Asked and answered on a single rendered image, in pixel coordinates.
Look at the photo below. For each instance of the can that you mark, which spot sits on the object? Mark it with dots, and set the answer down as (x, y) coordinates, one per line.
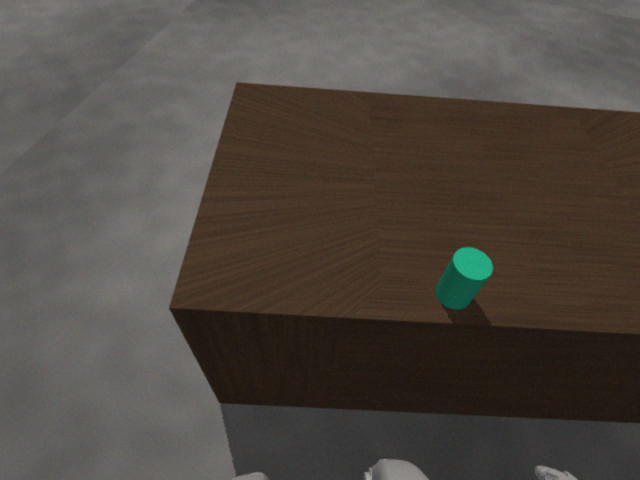
(464, 276)

